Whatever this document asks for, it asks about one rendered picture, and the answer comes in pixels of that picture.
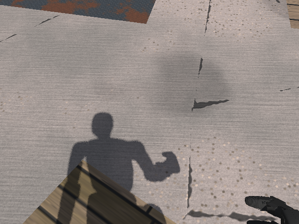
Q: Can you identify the right robot hand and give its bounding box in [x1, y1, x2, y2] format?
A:
[245, 196, 299, 224]

